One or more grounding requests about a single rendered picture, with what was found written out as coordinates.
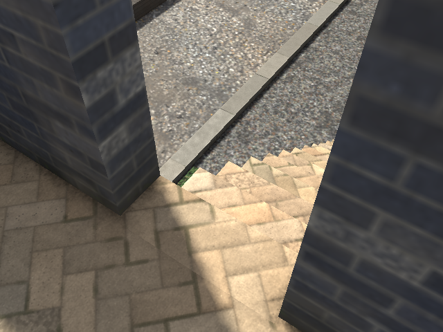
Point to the stairs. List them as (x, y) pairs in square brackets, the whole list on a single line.
[(274, 196)]

